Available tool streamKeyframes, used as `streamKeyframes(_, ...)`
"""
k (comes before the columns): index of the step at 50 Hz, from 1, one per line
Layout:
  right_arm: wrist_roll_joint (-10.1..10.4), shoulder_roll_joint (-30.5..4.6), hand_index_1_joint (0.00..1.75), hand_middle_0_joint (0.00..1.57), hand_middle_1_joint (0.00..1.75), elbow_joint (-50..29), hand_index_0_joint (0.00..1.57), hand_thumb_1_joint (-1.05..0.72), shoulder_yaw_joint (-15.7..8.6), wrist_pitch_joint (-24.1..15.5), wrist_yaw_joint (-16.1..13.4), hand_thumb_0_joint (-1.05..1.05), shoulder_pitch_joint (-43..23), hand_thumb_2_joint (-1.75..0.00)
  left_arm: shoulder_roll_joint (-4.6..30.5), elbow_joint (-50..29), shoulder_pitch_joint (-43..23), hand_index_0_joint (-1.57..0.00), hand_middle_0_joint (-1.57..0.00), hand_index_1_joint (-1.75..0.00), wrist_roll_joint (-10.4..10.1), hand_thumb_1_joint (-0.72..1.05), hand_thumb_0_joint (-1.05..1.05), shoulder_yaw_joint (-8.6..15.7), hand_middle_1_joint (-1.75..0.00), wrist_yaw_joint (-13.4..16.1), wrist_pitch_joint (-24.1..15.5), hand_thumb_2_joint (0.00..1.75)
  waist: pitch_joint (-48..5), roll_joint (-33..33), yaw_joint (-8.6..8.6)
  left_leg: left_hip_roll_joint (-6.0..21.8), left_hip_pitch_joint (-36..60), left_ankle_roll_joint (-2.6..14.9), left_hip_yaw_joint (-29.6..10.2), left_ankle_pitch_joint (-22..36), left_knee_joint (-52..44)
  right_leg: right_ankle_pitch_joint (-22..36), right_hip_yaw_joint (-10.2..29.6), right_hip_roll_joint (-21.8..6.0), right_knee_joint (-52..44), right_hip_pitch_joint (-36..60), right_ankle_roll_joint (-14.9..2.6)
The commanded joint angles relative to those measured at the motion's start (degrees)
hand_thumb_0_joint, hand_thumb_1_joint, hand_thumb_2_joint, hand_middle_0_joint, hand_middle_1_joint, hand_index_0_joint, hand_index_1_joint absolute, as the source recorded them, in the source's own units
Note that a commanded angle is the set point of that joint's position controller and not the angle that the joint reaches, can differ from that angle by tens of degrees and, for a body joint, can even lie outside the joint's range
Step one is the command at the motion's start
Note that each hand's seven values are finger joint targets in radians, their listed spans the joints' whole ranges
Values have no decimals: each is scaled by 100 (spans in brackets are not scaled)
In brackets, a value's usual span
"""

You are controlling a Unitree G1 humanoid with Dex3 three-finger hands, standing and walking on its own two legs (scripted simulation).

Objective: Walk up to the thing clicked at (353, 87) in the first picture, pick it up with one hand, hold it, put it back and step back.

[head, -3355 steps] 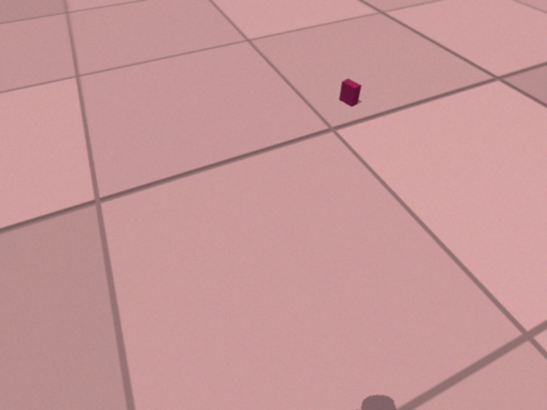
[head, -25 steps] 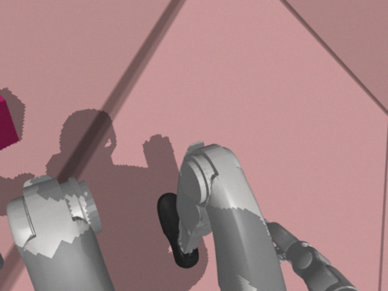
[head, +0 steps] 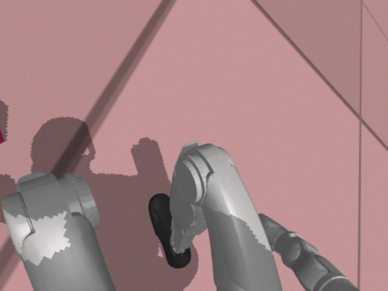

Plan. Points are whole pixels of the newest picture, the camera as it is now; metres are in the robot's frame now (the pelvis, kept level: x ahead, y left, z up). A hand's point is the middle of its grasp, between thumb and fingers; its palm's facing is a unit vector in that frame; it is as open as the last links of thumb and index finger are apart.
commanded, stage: open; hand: left
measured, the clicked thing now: out of the picture +0.44 +0.30 -0.21
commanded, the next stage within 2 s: withdraw in 0.44 s
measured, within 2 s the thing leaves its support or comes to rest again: rests again in 0.84 s
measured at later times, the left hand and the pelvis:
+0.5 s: hand out of the picture +0.44 +0.34 -0.16, palm faces +0.53 -0.85 -0.01, open 15.3 cm; pelvis +0.00 +0.00 +0.00, yaw +0 degrees
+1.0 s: hand out of the picture +0.42 +0.42 -0.07, palm faces +0.61 -0.79 -0.02, open 17.4 cm; pelvis +0.00 +0.00 +0.02, yaw +1 degrees
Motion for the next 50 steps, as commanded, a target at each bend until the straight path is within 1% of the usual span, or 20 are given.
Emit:
streamKeyframes(1, -43, -2017, 30, 20, 30, -49, 20, -94, -659, 64, -77, 0, 209, -90, 653, -831, -1394, -100, -95, -81, 179, -34, 0, -255, -84, -8, -322, 53, -2933, 3122, -759, 343, 2373, -266, 155, 501, -2107, 832, -742, 129, -826, 1176, -427)
streamKeyframes(3, -42, -2002, 30, 20, 30, -28, 20, -94, -658, 68, -67, 0, 260, -90, 528, -826, -1356, -88, -85, -69, 173, -36, 0, -326, -73, -10, -294, 43, -3001, 3108, -793, 324, 2385, -253, 169, 571, -2073, 914, -737, 135, -854, 1265, -419)
streamKeyframes(7, -51, -2018, 30, 20, 30, -7, 20, -94, -647, 89, -54, 0, 263, -90, 801, -1072, -1305, -76, -74, -56, 160, -43, 0, -137, -59, 75, -310, 32, -3205, 3317, -639, 328, 2581, -294, 178, 848, -2069, 1069, -719, 138, -805, 1350, -432)
streamKeyframes(9, -47, -2015, 30, 20, 30, -7, 20, -94, -643, 114, -48, 0, 265, -90, 651, -879, -1218, -70, -68, -52, 167, -46, 0, -185, -54, 101, -275, 29, -3111, 3268, -719, 338, 2587, -299, 145, 885, -2089, 1102, -751, 136, -796, 1300, -433)
streamKeyframes(13, -64, -1952, 30, 20, 30, -22, 20, -94, -600, 146, -53, 0, 284, -90, 927, -1084, -1097, -57, -56, -39, 143, -52, 0, 31, -41, 179, -286, 19, -3350, 3156, -570, 305, 2431, -239, 292, 1030, -1939, 1210, -677, 191, -893, 1628, -439)
streamKeyframes(16, -92, -1962, 30, 20, 30, -25, 20, -94, -609, 172, -46, 0, 235, -90, 891, -1139, -1110, -46, -45, -29, 202, -53, 0, 14, -31, 195, -304, 11, -3281, 3333, -610, 343, 2579, -281, 233, 1054, -2025, 1184, -716, 179, -823, 1479, -456)
streamKeyframes(20, -87, -1952, 30, 20, 30, -33, 20, -94, -603, 176, -55, 0, 223, -90, 926, -1246, -1183, -36, -35, -21, 159, -59, 0, 58, -22, 220, -294, 6, -3270, 3253, -658, 335, 2423, -234, 300, 899, -1951, 1119, -680, 198, -899, 1554, -440)
streamKeyframes(24, -76, -1957, 30, 20, 30, -52, 20, -94, -602, 153, -55, 0, 197, -90, 1025, -1202, -1140, -29, -28, -14, 137, -61, 0, 119, -16, 213, -293, 2, -3207, 3119, -606, 324, 2209, -185, 359, 644, -1914, 927, -663, 214, -946, 1566, -448)
streamKeyframes(27, -78, -1953, 30, 20, 30, -59, 20, -94, -598, 125, -59, 0, 222, -90, 960, -1181, -1171, -24, -22, -10, 108, -61, 0, 82, -12, 177, -295, 0, -3274, 3003, -677, 314, 2136, -157, 374, 567, -1862, 896, -675, 220, -987, 1621, -425)
streamKeyframes(29, -67, -1977, 30, 20, 30, -53, 20, -95, -604, 113, -75, 0, 222, -90, 1031, -1187, -1078, -21, -19, -16, 104, -61, 0, 131, -18, 138, -281, 7, -3313, 3016, -637, 329, 2186, -168, 362, 631, -1856, 933, -673, 225, -965, 1603, -433)
streamKeyframes(34, -29, -2034, 30, 20, 30, -45, 20, -95, -673, 135, -117, 0, 249, -90, 1579, -1667, -1000, -16, -14, -14, 125, -61, 0, 535, -16, 21, -245, 9, -3400, 3453, -384, 368, 2470, -240, 327, 811, -2043, 1006, -658, 184, -833, 1512, -471)
streamKeyframes(39, 68, -2019, 30, 20, 30, -94, 20, -95, -926, 233, -128, 0, 524, -91, 2153, -2788, -807, -14, -12, -12, 105, -61, 0, 1122, -14, -42, 77, 7, -4259, 4293, 35, 374, 3118, -334, 435, 1223, -2311, 1206, -496, 123, -793, 1588, -538)
streamKeyframes(40, 128, -2005, 30, 20, 30, -120, 20, -95, -1002, 237, -129, 0, 535, -91, 2064, -2841, -742, -13, -11, -12, 83, -61, 0, 1099, -13, -86, 208, 7, -4268, 4343, 77, 361, 3042, -326, 492, 1118, -2361, 1137, -454, 115, -810, 1527, -554)
streamKeyframes(43, 274, -1942, 30, 20, 30, -88, 20, -95, -1250, 227, -170, 0, 758, -91, 1414, -2982, -726, -13, -11, -13, -25, -61, 0, 848, -13, -239, 662, 7, -4120, 4240, -27, 354, 2922, -314, 552, 1084, -2467, 1135, -406, 88, -905, 1227, -559)
streamKeyframes(44, 340, -1914, 30, 20, 30, -88, 20, -95, -1313, 220, -175, 0, 837, -91, 1086, -2992, -905, -13, -11, -12, -64, -61, 0, 585, -13, -300, 805, 7, -3975, 4145, -144, 336, 2754, -292, 545, 958, -2482, 1064, -416, 81, -918, 1063, -561)
streamKeyframes(45, 389, -1863, 30, 20, 30, -21, 20, -95, -1355, 214, -186, 0, 944, -91, 900, -2823, -793, -11, -9, -10, -84, -61, 0, 507, -12, -360, 961, 6, -3839, 3932, -175, 327, 2630, -264, 556, 977, -2450, 1109, -409, 78, -942, 980, -553)
streamKeyframes(46, 455, -1782, 30, 20, 30, -44, 20, -95, -1371, 185, -189, 0, 936, -91, 586, -2762, -1043, -11, -9, -9, -112, -61, 0, 174, -11, -441, 1099, 4, -3668, 3604, -314, 305, 2306, -193, 580, 715, -2371, 941, -400, 92, -1034, 884, -541)
streamKeyframes(48, 548, -1680, 30, 20, 30, 110, 20, -95, -1390, 171, -200, 0, 1187, -90, 352, -2293, -1043, -10, -6, -7, -145, -61, 0, -9, -10, -551, 1328, 4, -3301, 2932, -459, 260, 1707, -60, 635, 356, -2252, 733, -365, 110, -1237, 950, -485)
streamKeyframes(49, 576, -1734, 30, 20, 30, 63, 20, -94, -1449, 161, -213, 0, 1168, -90, 533, -2323, -1127, -10, -6, -6, -158, -61, 0, 96, -9, -573, 1362, 2, -3264, 2751, -378, 240, 1574, -26, 662, 239, -2230, 629, -349, 100, -1272, 925, -484)
streamKeyframes(50, 600, -1681, 30, 20, 30, 64, 20, -93, -1446, 151, -211, 0, 1145, -90, 383, -2200, -1281, -9, -4, -5, -142, -61, 0, -139, -9, -627, 1408, 1, -3231, 2618, -395, 225, 1460, 7, 660, 118, -2212, 515, -334, 115, -1309, 889, -492)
